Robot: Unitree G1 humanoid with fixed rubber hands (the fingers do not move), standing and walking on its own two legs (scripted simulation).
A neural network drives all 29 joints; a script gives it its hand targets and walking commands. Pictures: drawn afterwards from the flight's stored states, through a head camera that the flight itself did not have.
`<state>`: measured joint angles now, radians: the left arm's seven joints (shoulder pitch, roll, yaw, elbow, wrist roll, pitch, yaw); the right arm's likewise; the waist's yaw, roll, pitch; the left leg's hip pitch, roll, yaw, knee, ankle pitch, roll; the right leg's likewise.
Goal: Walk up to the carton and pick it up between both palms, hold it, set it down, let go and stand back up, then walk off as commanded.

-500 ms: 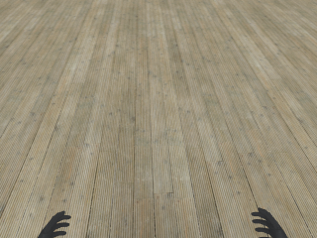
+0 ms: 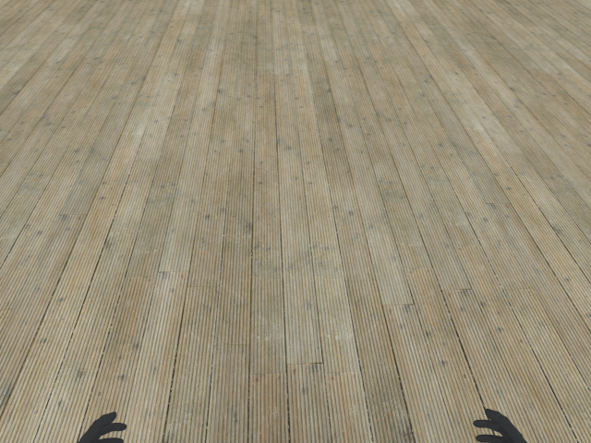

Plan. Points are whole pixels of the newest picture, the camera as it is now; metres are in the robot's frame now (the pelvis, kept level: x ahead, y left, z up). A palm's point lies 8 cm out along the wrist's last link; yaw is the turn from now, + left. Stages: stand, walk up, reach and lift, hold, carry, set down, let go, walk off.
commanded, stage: stand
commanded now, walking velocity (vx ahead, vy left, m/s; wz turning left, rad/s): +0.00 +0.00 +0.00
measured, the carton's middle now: out of the picture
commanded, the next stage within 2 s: walk up in 1.36 s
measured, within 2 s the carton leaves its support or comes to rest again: neither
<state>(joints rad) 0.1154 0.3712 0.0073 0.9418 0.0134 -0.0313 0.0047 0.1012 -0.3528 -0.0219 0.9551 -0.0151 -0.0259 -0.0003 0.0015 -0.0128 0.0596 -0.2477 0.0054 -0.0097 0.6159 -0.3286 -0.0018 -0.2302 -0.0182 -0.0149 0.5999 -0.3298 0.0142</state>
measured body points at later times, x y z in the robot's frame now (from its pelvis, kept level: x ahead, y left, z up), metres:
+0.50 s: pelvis -0.01 +0.00 +0.02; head +0.00 +0.01 +0.47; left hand +0.10 +0.31 -0.11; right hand +0.10 -0.30 -0.10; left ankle +0.00 +0.12 -0.73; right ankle +0.00 -0.13 -0.73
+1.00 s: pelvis +0.00 +0.00 +0.02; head +0.00 +0.01 +0.47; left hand +0.09 +0.31 -0.11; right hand +0.09 -0.30 -0.10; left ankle +0.00 +0.12 -0.73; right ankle +0.00 -0.13 -0.73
